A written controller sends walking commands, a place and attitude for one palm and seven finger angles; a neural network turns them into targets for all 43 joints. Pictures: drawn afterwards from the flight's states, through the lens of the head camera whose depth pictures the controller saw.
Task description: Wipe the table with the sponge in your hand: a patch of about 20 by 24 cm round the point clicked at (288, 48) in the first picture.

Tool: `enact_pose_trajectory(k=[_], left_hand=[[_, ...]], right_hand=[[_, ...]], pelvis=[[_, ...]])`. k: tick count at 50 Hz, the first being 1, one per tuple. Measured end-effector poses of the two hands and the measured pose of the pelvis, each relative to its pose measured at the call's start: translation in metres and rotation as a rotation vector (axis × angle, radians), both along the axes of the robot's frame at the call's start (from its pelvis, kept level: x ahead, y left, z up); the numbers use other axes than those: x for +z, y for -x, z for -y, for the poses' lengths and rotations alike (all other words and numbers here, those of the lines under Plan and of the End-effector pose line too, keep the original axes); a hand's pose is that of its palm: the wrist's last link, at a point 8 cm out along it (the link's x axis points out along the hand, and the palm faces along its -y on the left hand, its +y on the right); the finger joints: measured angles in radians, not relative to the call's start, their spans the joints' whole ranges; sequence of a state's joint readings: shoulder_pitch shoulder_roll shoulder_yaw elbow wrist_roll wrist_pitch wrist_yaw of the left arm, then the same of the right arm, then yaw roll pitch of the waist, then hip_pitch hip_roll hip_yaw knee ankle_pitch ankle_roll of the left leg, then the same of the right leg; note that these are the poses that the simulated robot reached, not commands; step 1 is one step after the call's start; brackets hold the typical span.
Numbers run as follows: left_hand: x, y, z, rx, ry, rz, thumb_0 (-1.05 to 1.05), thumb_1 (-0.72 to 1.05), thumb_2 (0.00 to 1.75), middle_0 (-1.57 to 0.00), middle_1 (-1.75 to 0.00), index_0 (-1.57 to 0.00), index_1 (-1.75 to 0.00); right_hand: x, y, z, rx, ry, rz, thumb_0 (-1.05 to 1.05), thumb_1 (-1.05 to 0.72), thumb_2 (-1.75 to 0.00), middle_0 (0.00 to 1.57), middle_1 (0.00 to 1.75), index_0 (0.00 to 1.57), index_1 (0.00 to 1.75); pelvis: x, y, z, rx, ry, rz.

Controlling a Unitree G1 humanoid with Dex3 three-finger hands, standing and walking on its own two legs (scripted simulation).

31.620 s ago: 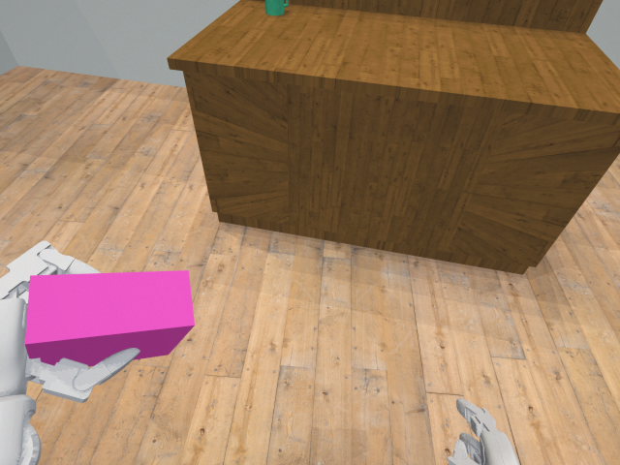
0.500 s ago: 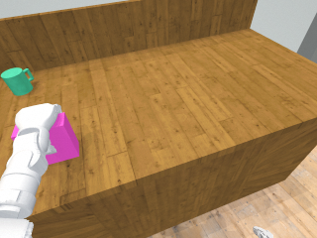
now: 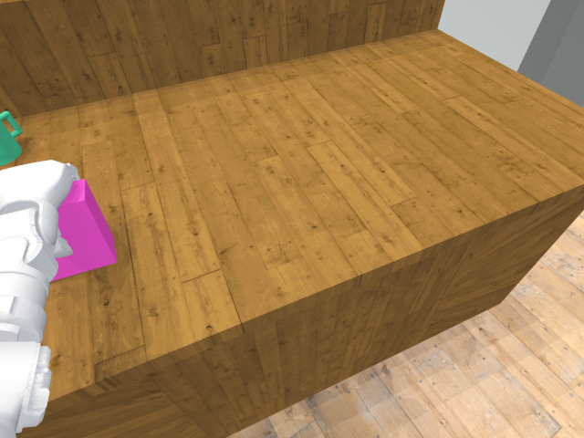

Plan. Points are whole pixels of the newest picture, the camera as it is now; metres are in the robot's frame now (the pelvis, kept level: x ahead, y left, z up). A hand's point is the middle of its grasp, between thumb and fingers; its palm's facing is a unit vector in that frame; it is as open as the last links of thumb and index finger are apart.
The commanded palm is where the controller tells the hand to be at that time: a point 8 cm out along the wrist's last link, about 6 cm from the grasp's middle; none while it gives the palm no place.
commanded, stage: wipe forward along the middle lane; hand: left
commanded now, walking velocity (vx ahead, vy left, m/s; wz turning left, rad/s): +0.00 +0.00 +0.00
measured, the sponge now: (64, 243) +0.37 +0.37 +0.06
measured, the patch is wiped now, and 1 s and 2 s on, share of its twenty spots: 1.00 1.00 1.00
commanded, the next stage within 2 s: slide back across to the first lane in 0.50 s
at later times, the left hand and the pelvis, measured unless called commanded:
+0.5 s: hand (46, 194) +0.43 +0.40 +0.11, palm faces -0.14 +0.00 -0.99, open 9.9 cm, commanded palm +0.44 +0.38 +0.13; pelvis +0.01 +0.02 +0.00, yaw -1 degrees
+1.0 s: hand (27, 183) +0.44 +0.43 +0.11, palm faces -0.13 -0.02 -0.99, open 9.9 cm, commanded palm +0.43 +0.42 +0.16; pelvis +0.03 +0.03 +0.00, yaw -2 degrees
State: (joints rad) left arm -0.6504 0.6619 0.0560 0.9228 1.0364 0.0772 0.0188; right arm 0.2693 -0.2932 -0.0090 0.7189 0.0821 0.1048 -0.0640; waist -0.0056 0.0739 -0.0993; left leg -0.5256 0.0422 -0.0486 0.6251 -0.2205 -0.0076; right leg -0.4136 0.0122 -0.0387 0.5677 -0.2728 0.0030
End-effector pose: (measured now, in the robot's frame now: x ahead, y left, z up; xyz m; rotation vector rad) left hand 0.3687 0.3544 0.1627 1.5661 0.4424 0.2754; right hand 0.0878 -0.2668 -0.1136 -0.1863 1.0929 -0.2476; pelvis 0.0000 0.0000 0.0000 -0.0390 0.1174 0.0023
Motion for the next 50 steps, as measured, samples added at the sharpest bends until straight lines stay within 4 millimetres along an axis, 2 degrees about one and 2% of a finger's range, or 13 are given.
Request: enact_pose_trajectory(k=[16,33,39,44,50], left_hand=[[0.0,-0.03,-0.023,0.008,-0.002,-0.023,0.01,-0.5,1.05,-0.77,-1.34,-0.77,-1.35],[0.001,-0.066,-0.039,0.026,-0.019,-0.053,0.01,-0.5,1.05,-0.77,-1.34,-0.77,-1.35],[0.0,-0.069,-0.047,0.024,0.009,-0.042,0.01,-0.5,1.05,-0.77,-1.34,-0.77,-1.35],[0.003,-0.067,-0.053,0.028,0.01,-0.022,0.01,-0.5,1.05,-0.77,-1.34,-0.77,-1.35],[0.006,-0.062,-0.067,0.062,0.015,-0.023,0.01,-0.5,1.05,-0.77,-1.34,-0.77,-1.35]], right_hand=[[0.0,0.028,-0.001,-0.047,0.031,-0.092,0.01,-0.9,-0.9,0.2,0.3,0.2,0.3],[-0.001,0.041,-0.013,-0.063,0.048,-0.152,0.01,-0.9,-0.9,0.2,0.3,0.2,0.3],[0.0,0.047,-0.016,-0.086,0.043,-0.187,0.01,-0.9,-0.9,0.2,0.3,0.2,0.3],[0.001,0.043,-0.018,-0.089,0.034,-0.198,0.01,-0.9,-0.9,0.2,0.3,0.2,0.3],[0.005,0.024,-0.018,-0.077,0.033,-0.173,0.01,-0.9,-0.9,0.2,0.3,0.2,0.3]], pelvis=[[-0.003,-0.006,-0.01,-0.014,0.012,-0.052],[-0.006,-0.01,-0.02,-0.016,0.021,-0.109],[-0.005,-0.018,-0.023,-0.026,0.021,-0.112],[-0.003,-0.024,-0.026,-0.027,0.02,-0.1],[0.0,-0.031,-0.027,-0.025,0.017,-0.087]])
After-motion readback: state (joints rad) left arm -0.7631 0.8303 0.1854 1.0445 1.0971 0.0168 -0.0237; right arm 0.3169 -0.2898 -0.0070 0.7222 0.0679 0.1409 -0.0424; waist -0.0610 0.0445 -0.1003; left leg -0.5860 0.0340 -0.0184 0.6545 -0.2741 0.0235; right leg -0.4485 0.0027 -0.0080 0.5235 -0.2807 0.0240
